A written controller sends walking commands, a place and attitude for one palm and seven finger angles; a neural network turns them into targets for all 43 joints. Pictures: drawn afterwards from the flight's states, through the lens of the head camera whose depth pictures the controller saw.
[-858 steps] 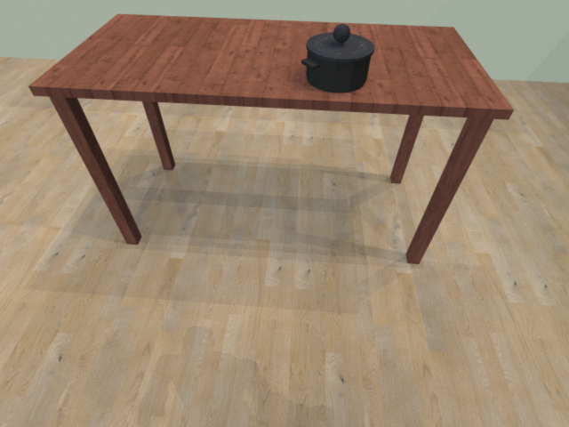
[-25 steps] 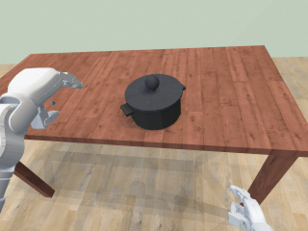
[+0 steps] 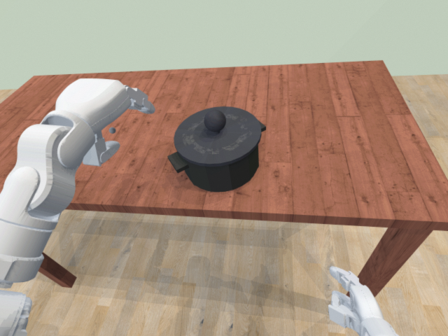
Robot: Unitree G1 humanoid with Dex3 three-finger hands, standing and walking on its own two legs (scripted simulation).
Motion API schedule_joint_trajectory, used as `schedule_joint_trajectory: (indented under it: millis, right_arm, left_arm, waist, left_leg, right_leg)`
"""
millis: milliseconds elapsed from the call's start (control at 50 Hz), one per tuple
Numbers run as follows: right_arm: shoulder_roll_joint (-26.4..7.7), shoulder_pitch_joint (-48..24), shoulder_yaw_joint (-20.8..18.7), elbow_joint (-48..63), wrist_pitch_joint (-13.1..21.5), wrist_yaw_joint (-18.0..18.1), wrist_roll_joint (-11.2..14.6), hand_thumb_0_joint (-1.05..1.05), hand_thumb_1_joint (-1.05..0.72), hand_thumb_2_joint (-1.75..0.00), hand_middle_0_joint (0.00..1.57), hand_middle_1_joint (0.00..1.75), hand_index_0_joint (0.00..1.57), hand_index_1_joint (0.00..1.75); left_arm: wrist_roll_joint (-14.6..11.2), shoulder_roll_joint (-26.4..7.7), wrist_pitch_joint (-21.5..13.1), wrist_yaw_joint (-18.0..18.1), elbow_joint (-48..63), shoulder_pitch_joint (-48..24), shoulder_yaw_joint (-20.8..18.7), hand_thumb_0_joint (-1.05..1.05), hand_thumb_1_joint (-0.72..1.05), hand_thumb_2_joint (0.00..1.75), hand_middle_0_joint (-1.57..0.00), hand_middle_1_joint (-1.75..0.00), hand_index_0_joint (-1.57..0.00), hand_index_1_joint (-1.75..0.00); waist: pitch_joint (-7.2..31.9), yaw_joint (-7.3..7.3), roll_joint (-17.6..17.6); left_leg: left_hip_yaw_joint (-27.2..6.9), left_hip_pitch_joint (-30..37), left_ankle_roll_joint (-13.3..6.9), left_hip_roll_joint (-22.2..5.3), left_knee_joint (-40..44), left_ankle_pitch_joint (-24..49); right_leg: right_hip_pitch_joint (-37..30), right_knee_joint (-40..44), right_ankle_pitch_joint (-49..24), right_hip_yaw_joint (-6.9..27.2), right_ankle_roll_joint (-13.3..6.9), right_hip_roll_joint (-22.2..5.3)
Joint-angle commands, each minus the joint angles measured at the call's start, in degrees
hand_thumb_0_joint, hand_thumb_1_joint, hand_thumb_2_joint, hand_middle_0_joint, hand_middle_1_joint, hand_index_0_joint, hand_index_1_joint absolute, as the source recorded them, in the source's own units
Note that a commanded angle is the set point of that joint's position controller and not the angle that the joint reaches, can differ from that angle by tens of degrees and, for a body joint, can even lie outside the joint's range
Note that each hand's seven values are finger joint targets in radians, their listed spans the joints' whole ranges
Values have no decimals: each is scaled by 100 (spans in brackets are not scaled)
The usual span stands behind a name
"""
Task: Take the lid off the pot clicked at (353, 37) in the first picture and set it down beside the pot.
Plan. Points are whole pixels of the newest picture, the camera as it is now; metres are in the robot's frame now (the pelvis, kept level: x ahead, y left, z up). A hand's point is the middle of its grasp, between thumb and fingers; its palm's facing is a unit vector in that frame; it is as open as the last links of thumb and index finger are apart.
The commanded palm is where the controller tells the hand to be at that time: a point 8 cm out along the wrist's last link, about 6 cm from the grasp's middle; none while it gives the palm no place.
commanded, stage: move the open hand above the knob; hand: left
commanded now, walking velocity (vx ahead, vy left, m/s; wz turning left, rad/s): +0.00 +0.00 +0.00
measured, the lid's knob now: (215, 120) +0.50 +0.06 +0.13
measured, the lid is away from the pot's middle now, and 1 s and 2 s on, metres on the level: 0.00 0.00 0.00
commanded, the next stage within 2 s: none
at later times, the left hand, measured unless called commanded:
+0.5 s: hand (161, 128) +0.39 +0.13 +0.20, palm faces -0.07 -0.02 -1.00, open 10.1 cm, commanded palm +0.37 +0.15 +0.28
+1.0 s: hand (186, 79) +0.47 +0.09 +0.25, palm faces +0.03 -0.07 -1.00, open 10.0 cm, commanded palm +0.43 +0.09 +0.28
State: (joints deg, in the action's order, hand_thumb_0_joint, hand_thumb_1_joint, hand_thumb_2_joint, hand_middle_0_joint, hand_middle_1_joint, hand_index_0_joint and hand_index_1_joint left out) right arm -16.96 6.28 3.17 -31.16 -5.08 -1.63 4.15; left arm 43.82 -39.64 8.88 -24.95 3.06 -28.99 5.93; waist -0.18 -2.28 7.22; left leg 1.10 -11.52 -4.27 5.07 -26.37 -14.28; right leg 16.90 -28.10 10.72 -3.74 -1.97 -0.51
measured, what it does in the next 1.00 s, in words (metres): stands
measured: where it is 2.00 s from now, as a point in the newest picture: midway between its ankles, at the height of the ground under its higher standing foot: outside the picture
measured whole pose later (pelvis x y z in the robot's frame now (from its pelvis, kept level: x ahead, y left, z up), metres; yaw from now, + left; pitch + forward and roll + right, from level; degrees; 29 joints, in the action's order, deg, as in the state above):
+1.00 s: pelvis +0.02 +0.00 +0.00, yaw -1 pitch +3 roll +1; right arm -15.4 7.0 4.1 -34.5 -8.4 -2.1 4.9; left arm 46.8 -25.6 18.7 -17.7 -25.7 -56.0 17.6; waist 2.9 1.5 5.6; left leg 2.2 -12.7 -3.9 4.8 -25.2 -15.2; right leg 19.4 -28.9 12.2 -2.5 -2.1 -0.1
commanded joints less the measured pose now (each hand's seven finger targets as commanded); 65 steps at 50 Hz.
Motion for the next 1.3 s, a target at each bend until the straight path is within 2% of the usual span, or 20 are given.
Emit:
schedule_joint_trajectory:
  millis: [0, 80, 160, 220, 320, 360, 400, 460, 520, 620, 680, 720, 740, 820, 920, 1000, 1020, 1120, 1180, 1280]
  right_arm:
    - [-537, -828, -239, 1020, 102, -97, 90, 0, -90, -90, 20, 30, 20, 30]
    - [-485, -1050, -242, 1180, 39, -204, 162, 0, -90, -90, 20, 30, 20, 30]
    - [-501, -871, -211, 1017, 120, -21, 74, 0, -90, -90, 20, 30, 20, 30]
    - [-538, -714, -211, 844, 219, 8, 61, 0, -90, -90, 20, 30, 20, 30]
    - [-464, -802, -260, 965, 71, -218, 186, 0, -90, -90, 20, 30, 20, 30]
    - [-422, -981, -258, 1082, -67, -304, 200, 0, -90, -90, 20, 30, 20, 30]
    - [-455, -1046, -258, 1084, -115, -284, 191, 0, -90, -90, 20, 30, 20, 30]
    - [-465, -918, -208, 952, -17, -118, 97, 0, -90, -90, 20, 30, 20, 30]
    - [-473, -700, -176, 735, 140, -54, 52, 0, -90, -90, 20, 30, 20, 30]
    - [-425, -659, -200, 759, -73, -205, 193, 0, -90, -90, 20, 30, 20, 30]
    - [-410, -1034, -248, 1057, -241, -341, 241, 0, -90, -90, 20, 30, 20, 30]
    - [-390, -1121, -287, 1156, -245, -372, 235, 0, -90, -90, 20, 30, 20, 30]
    - [-354, -1049, -266, 1155, -181, -314, 188, 0, -90, -90, 20, 30, 20, 30]
    - [-459, -456, -181, 473, 112, -20, 64, 0, -90, -90, 20, 30, 20, 30]
    - [-429, -401, -119, 330, -132, 3, 133, 0, -90, -90, 20, 30, 20, 30]
    - [-409, -920, -220, 894, -308, -272, 178, 0, -90, -90, 20, 30, 20, 30]
    - [-382, -915, -284, 949, -341, -318, 194, 0, -90, -90, 20, 30, 20, 30]
    - [-454, -385, -250, 392, 70, 6, 92, 0, -90, -90, 20, 30, 20, 30]
    - [-353, -193, -106, 22, 175, 169, 55, 0, -90, -90, 20, 30, 20, 30]
    - [-438, -482, -190, 495, -139, -147, 136, 0, -90, -90, 20, 30, 20, 30]
  left_arm:
    - [27, -949, 297, 173, 304, -1670, -867, 0, -39, 166, -86, -8, -86, -8]
    - [-42, -308, 358, 94, 1056, -1729, -214, 0, -39, 166, -86, -8, -86, -8]
    - [337, -1832, 375, 328, 1090, -3401, -1188, 0, -39, 166, -86, -8, -86, -8]
    - [336, -2330, 389, 463, 678, -3853, -1632, 0, -39, 166, -86, -8, -86, -8]
    - [-15, 273, 609, 245, -358, -1960, 112, 0, -39, 166, -86, -8, -86, -8]
    - [33, 763, 667, 140, 166, -1948, 670, 0, -39, 166, -86, -8, -86, -8]
    - [191, 308, 650, 230, 614, -2697, 480, 0, -39, 166, -86, -8, -86, -8]
    - [557, -1362, 630, 472, 884, -4514, -624, 0, -39, 166, -86, -8, -86, -8]
    - [466, -2002, 610, 690, 433, -5006, -1243, 0, -39, 166, -86, -8, -86, -8]
    - [111, 692, 830, 483, -1679, -2472, 458, 0, -39, 166, -86, -8, -86, -8]
    - [180, 1500, 886, 345, -600, -2819, 1353, 0, -39, 166, -86, -8, -86, -8]
    - [203, 1034, 796, 462, 344, -3863, 1129, 0, -39, 166, -86, -8, -86, -8]
    - [420, 193, 751, 538, 914, -4842, 659, 0, -39, 166, -86, -8, -86, -8]
    - [597, -1723, 846, 1004, -293, -6482, -830, 0, -39, 166, -86, -8, -86, -8]
    - [274, 690, 1004, 871, -3128, -3919, 572, 0, -39, 166, -86, -8, -86, -8]
    - [389, 1692, 1078, 644, -1708, -3862, 1518, 0, -39, 166, -86, -8, -86, -8]
    - [305, 1839, 1062, 647, -1229, -4361, 1666, 0, -39, 166, -86, -8, -86, -8]
    - [564, -856, 1075, 1083, -911, -7800, -48, 0, -39, 166, -86, -8, -86, -8]
    - [528, -297, 1194, 1145, -2790, -6672, 114, 0, -39, 166, -86, -8, -86, -8]
    - [411, 1726, 1271, 794, -3544, -3902, 1281, 0, -39, 166, -86, -8, -86, -8]
  waist:
    - [1507, -72, -722]
    - [1635, 84, -734]
    - [2067, 42, -591]
    - [2268, -1, -405]
    - [1629, 117, -730]
    - [1566, 173, -923]
    - [1690, 225, -896]
    - [2258, 166, -731]
    - [2606, 72, -359]
    - [1286, 165, -1260]
    - [1583, 297, -1087]
    - [2219, 356, -1061]
    - [2790, 311, -795]
    - [2711, 289, -531]
    - [1153, 298, -1384]
    - [2177, 327, -967]
    - [2470, 439, -1003]
    - [3103, 544, -650]
    - [2351, 420, -1312]
    - [1957, 283, -1403]
  left_leg:
    - [-321, -326, 182, -305, 442, 1281]
    - [-275, -133, 134, -318, 369, 1219]
    - [-390, -76, 82, -276, 367, 1266]
    - [-452, 27, 119, -273, 269, 1609]
    - [-352, -15, 193, -300, 183, 1718]
    - [-254, -54, 170, -323, 307, 1432]
    - [-289, -6, 125, -327, 350, 1233]
    - [-373, 6, 89, -292, 348, 1365]
    - [-474, 83, 139, -291, 275, 1764]
    - [-255, -383, 219, -350, 336, 1414]
    - [-172, -170, 168, -337, 325, 1207]
    - [-297, 115, 77, -346, 156, 1426]
    - [-315, 278, 49, -311, 214, 1511]
    - [-461, 45, 107, -306, 299, 1467]
    - [-151, -704, 233, -346, 557, 964]
    - [-101, -242, 157, -320, 280, 1629]
    - [-186, -46, 107, -330, 169, 1830]
    - [-406, 98, 27, -259, 265, 1492]
    - [-252, -391, 112, -248, 517, 1367]
    - [-73, -510, 189, -333, 406, 1734]
  right_leg:
    - [-1193, 237, -855, 308, -40, -227]
    - [-1026, 232, -812, 285, 6, -199]
    - [-1417, 159, -802, 419, -26, -178]
    - [-1594, 103, -1191, 508, -87, -152]
    - [-917, 94, -1221, 301, -89, -178]
    - [-809, 175, -968, 190, -25, -156]
    - [-824, 174, -737, 195, -31, -133]
    - [-1418, 65, -977, 396, -64, -136]
    - [-1702, -20, -1380, 458, -117, -124]
    - [-841, 117, -1070, 224, -48, -151]
    - [-679, 127, -814, 145, -16, -134]
    - [-943, -1, -941, 239, -48, -133]
    - [-1298, -41, -1066, 349, -44, -119]
    - [-1652, 10, -1261, 451, -110, -70]
    - [-874, 206, -800, 254, -27, -148]
    - [-1141, -14, -1493, 281, -38, -205]
    - [-1194, -35, -1600, 294, -48, -196]
    - [-1691, 44, -1651, 528, -64, -116]
    - [-1648, 63, -1638, 452, -21, -131]
    - [-1303, -17, -1867, 278, -15, -205]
